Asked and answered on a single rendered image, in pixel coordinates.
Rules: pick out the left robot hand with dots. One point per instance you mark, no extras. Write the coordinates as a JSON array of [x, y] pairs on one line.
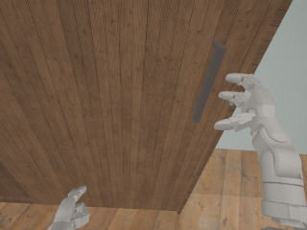
[[75, 214]]

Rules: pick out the wardrobe door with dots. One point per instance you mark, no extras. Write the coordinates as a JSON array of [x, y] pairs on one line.
[[99, 93], [8, 184]]

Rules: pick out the robot right forearm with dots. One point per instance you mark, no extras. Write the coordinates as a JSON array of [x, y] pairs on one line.
[[281, 173]]

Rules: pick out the handle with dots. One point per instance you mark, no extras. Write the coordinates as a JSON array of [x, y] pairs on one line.
[[212, 72]]

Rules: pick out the right robot hand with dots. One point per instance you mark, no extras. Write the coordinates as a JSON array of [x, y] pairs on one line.
[[260, 103]]

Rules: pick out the robot left forearm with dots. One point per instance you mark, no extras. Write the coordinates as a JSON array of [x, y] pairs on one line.
[[60, 225]]

